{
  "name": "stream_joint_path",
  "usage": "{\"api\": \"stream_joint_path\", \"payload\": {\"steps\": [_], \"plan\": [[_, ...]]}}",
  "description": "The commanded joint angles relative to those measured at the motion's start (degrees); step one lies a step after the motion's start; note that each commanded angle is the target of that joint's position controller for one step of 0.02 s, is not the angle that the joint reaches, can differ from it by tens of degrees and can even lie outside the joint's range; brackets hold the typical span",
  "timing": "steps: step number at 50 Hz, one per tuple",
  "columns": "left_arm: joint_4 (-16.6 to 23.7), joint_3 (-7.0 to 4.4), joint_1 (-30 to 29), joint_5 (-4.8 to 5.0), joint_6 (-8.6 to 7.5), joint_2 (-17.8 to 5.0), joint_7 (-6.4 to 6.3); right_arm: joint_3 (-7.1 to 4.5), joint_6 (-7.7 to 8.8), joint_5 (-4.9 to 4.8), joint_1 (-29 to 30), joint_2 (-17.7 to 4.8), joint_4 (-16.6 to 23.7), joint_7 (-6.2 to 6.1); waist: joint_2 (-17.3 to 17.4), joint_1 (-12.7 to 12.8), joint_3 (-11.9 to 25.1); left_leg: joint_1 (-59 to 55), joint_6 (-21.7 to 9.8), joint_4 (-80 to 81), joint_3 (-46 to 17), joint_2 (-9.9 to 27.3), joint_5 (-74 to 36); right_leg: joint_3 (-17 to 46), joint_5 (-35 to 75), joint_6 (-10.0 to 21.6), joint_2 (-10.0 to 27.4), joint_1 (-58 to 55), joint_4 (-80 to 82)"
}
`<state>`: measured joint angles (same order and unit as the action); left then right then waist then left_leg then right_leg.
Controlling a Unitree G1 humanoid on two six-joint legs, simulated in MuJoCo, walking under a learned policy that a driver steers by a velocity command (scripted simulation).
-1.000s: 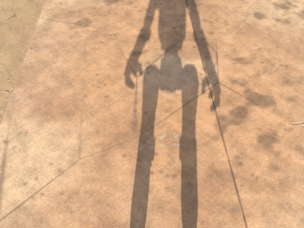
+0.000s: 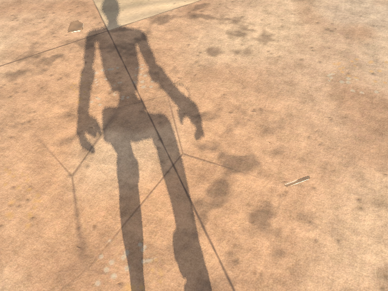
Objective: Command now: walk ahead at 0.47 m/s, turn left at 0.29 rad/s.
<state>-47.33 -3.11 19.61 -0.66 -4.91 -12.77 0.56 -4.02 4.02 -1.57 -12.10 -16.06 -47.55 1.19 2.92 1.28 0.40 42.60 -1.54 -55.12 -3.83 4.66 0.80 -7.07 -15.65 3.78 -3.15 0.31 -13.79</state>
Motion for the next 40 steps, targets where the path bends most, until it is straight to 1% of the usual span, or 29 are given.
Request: {"api": "stream_joint_path", "payload": {"steps": [1, 2, 5, 7, 8, 9, 10, 11, 12, 13, 14, 15, 16, 17, 18, 20, 22, 25, 26, 28, 31, 33, 34, 35, 36, 37, 38, 39, 40], "plan": [[3.03, -1.88, -2.08, 0.28, -1.44, -8.56, -1.20, 0.28, 0.76, 0.26, 6.24, -1.42, 5.37, 0.55, -6.33, 0.64, -4.65, -0.85, -0.59, 11.49, 2.11, -1.30, -8.72, 1.03, 28.90, 2.90, 14.13, 3.54, 7.44], [2.36, -1.93, -0.91, 0.49, -1.43, -8.80, -1.52, 0.64, 0.78, 0.31, 8.18, -0.73, 6.23, 0.97, -5.96, 1.38, -5.25, -1.23, -0.97, 14.04, 3.15, -1.38, -9.46, 0.27, 29.82, 2.40, 14.65, 2.50, 7.74], [1.13, -2.00, 0.70, 0.76, -0.17, -9.66, -2.72, 1.12, 1.08, 0.79, 12.39, 0.16, 9.32, 2.52, -5.63, 2.00, -6.47, -2.36, -1.99, 20.64, 7.13, -3.31, -8.04, -2.59, 44.07, 0.61, 15.42, -1.86, 2.48], [1.69, -2.46, 0.03, 0.83, 1.09, -11.72, -3.78, 0.35, 1.08, 0.83, 10.28, -1.68, 10.43, 3.42, -8.20, 0.13, -2.56, -7.37, -3.07, 20.87, 9.88, -6.39, -3.73, -3.41, 59.36, -0.58, 15.75, -4.80, -5.00], [2.28, -2.72, -0.94, 0.89, 1.74, -12.54, -4.28, -0.24, 0.89, 0.68, 6.66, -2.93, 10.01, 3.60, -9.72, -1.84, -0.05, -11.29, -3.84, 20.31, 10.79, -8.11, -0.75, -3.54, 65.91, -1.10, 15.81, -5.55, -10.31], [3.04, -2.96, -2.40, 0.78, 2.29, -13.39, -4.48, -1.26, 0.66, 0.55, 0.42, -5.20, 8.90, 3.47, -10.62, -5.01, 3.30, -18.14, -5.12, 20.74, 10.31, -9.31, 1.14, -3.12, 68.41, -1.32, 15.68, -4.60, -18.21], [4.14, -2.95, -4.76, 1.13, 2.38, -13.61, -4.30, -2.61, 0.64, 0.77, -6.74, -8.14, 7.49, 2.64, -9.20, -9.15, 6.74, -28.66, -7.10, 26.59, 8.42, -9.90, -3.55, -3.29, 62.68, -2.08, 13.77, -0.54, -29.62], [5.42, -2.01, -4.10, 0.42, 1.60, -11.13, -3.67, -3.42, 0.19, 1.46, -11.00, -11.48, 7.27, 1.06, -1.66, -10.39, 11.42, -43.58, -10.44, 27.59, -1.06, -2.80, -20.86, -3.38, 34.70, -4.56, 8.73, 11.33, -47.84], [6.73, 0.22, 5.00, -1.53, 0.42, -3.47, -2.13, -3.59, -0.02, 3.01, -7.08, -15.82, 9.93, 0.06, 13.34, -2.15, 19.62, -64.14, -23.34, 21.16, -26.77, 14.33, -50.58, 3.23, -24.40, -8.32, -2.19, 33.89, -72.36], [6.15, -0.35, 5.71, 0.05, -1.00, -9.03, -0.76, -2.97, -0.28, 3.23, -7.73, -13.48, 11.09, 0.28, 4.51, -5.64, 31.43, -64.69, -27.37, 27.49, -34.88, 17.51, -38.57, 16.99, -22.07, -7.16, -0.88, 35.65, -78.29], [8.38, -1.06, -1.42, 1.93, -0.90, -11.75, -0.70, -2.57, -0.71, 2.36, -3.16, -10.81, 12.79, 0.32, -0.50, -5.86, 23.43, -56.83, -23.66, 30.05, -27.58, 13.75, -27.30, 16.55, -17.46, -5.95, 2.07, 37.14, -75.01], [9.41, -1.02, -4.32, 1.41, -0.33, -11.03, -1.20, -1.94, -1.06, 0.83, 0.84, -8.46, 12.93, 0.27, -6.51, -3.07, 12.23, -44.88, -19.97, 33.07, -21.56, 9.94, -19.59, 14.17, -13.77, -5.98, 4.14, 39.04, -68.74], [9.23, -1.28, -4.96, 0.60, 0.82, -11.16, -2.02, -1.27, -1.30, 0.25, 3.01, -6.68, 13.64, 0.01, -7.52, -1.48, 8.33, -36.87, -18.15, 35.26, -18.98, 7.87, -14.61, 13.46, -11.88, -6.35, 5.79, 37.31, -64.41], [9.50, -1.49, -3.95, 0.39, 1.96, -11.09, -2.33, -1.41, -1.63, 0.82, 4.17, -7.10, 14.00, -0.06, -5.78, 0.28, 5.35, -29.22, -17.42, 37.31, -17.56, 6.07, -11.02, 13.16, -10.34, -6.56, 6.28, 33.55, -60.83], [9.56, -1.47, -2.89, 0.06, 2.84, -10.44, -2.56, -1.69, -1.78, 1.51, 4.94, -7.74, 14.23, -0.02, -3.58, 1.25, 4.05, -24.07, -16.93, 38.49, -16.29, 4.35, -10.28, 12.29, -9.20, -6.94, 6.13, 30.76, -57.96], [9.53, -0.89, -1.74, -0.40, 3.39, -8.28, -3.30, -2.13, -1.69, 2.04, 4.82, -8.69, 14.01, -0.35, -0.77, 1.68, 4.98, -20.90, -16.25, 37.63, -13.11, 2.37, -16.44, 10.98, -7.25, -8.12, 5.46, 28.70, -51.08], [10.03, -0.74, -3.08, -0.61, 3.65, -7.96, -3.94, -2.45, -2.25, 1.85, 3.92, -9.59, 13.85, -1.07, 0.09, 0.92, 7.81, -22.40, -15.52, 35.93, -13.25, 2.06, -17.11, 11.30, -4.90, -9.25, 4.74, 29.31, -46.69], [11.11, -0.84, -6.47, -0.14, 4.35, -8.16, -4.17, -2.49, -3.91, 0.99, 4.63, -9.71, 14.63, -2.21, 2.22, -0.33, 9.12, -23.05, -12.62, 35.74, -15.70, 0.45, 1.28, 12.48, -0.33, -9.61, 4.19, 29.92, -40.96], [11.62, -0.86, -7.96, 0.02, 4.39, -8.11, -4.07, -2.45, -4.38, 0.90, 4.86, -9.63, 14.93, -2.49, 3.22, -0.87, 8.38, -22.80, -11.87, 36.07, -16.88, -0.04, 7.89, 12.76, 0.55, -9.50, 3.88, 30.03, -38.71], [12.39, -0.92, -10.02, 0.22, 3.97, -8.14, -3.70, -2.50, -5.04, 1.08, 4.75, -9.70, 15.34, -2.82, 5.22, -1.88, 7.15, -23.05, -11.18, 35.93, -19.33, -0.15, 13.58, 13.06, 0.43, -9.12, 3.17, 29.34, -34.09], [12.33, -1.17, -9.71, 0.59, 2.70, -8.56, -2.82, -2.23, -5.58, 1.46, 3.77, -8.90, 15.55, -2.72, 6.83, -2.68, 8.02, -26.65, -10.62, 32.40, -21.82, 1.19, 8.29, 12.38, -1.80, -7.85, 2.52, 25.89, -26.96], [11.67, -1.35, -7.14, 0.62, 1.93, -7.93, -2.03, -1.50, -5.94, 1.07, 4.10, -7.58, 15.63, -2.68, 6.80, -0.64, 8.24, -26.70, -8.81, 28.58, -21.88, 0.29, 2.53, 10.58, 3.85, -6.03, 2.22, 18.33, -15.06], [11.66, -1.79, -6.35, 0.03, 1.71, -9.21, -1.82, -0.94, -6.01, 0.99, 2.26, -5.90, 15.29, -2.75, 4.90, -0.51, 7.91, -24.14, -6.30, 25.63, -20.50, -1.96, 5.94, 12.78, 8.73, -4.33, 5.62, 12.70, -9.61], [12.97, -2.36, -7.20, -1.28, 1.95, -13.05, -2.01, 0.05, -5.91, 1.88, -0.78, -2.59, 15.33, -2.65, -7.21, -2.91, 8.34, -18.43, -2.44, 14.19, -13.00, -7.96, 22.46, 24.58, 17.42, 0.34, 18.07, 7.55, -6.39], [11.92, -2.97, -7.51, -2.99, 2.34, -14.89, -1.78, -0.99, -5.09, 1.39, 1.33, -5.69, 17.38, -2.55, -21.75, -3.60, 4.16, -10.17, 0.54, 5.87, -4.55, -13.24, 35.25, 36.63, 26.15, 10.38, 25.27, 11.14, -4.04], [12.93, -2.60, -7.93, -2.22, 2.19, -12.45, -1.81, -2.30, -4.51, 1.98, 1.54, -10.09, 16.47, -2.55, -16.41, -1.92, 4.78, -9.21, 2.61, -5.22, -6.76, -10.83, 35.10, 37.02, 26.08, 13.18, 25.93, 11.31, -4.50], [13.02, -2.39, -8.78, -1.26, 2.30, -11.35, -1.98, -2.86, -4.69, 1.34, 1.32, -10.78, 15.10, -2.49, -11.87, -1.87, 4.50, -8.37, 3.55, -10.18, -6.52, -10.89, 32.08, 31.61, 26.09, 11.16, 22.87, 10.60, -6.16], [13.23, -2.11, -10.08, -0.46, 2.51, -10.44, -2.02, -2.65, -5.40, 1.26, 0.09, -9.02, 13.43, -2.78, -9.03, -2.49, 4.31, -8.43, 4.70, -12.40, -6.03, -10.37, 29.88, 27.06, 25.56, 8.63, 19.51, 9.95, -7.37], [13.03, -1.81, -10.75, 0.34, 2.71, -9.74, -2.07, -2.25, -5.99, 1.41, 0.00, -7.56, 13.17, -2.93, -8.94, -2.36, 3.72, -8.01, 5.57, -13.61, -5.88, -9.98, 27.68, 25.01, 27.18, 7.94, 18.51, 9.72, -7.93]]}}
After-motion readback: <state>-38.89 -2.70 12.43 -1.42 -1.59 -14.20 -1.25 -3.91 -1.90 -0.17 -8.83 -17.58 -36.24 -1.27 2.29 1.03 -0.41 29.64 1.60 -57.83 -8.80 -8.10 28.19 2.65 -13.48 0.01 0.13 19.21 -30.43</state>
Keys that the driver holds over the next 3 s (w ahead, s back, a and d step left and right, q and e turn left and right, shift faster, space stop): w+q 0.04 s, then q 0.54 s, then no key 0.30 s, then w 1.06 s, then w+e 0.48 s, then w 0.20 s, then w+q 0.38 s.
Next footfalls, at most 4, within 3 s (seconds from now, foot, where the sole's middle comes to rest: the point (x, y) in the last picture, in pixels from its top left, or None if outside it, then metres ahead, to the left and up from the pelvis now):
0.22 left None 0.29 0.10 -0.78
0.68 right None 0.36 -0.11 -0.78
1.02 left None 0.21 0.10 -0.78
1.40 right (225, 276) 0.55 -0.03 -0.78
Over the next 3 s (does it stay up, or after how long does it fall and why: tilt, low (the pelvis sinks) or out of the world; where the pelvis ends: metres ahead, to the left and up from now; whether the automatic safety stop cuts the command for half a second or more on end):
stays up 1.18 0.31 -0.01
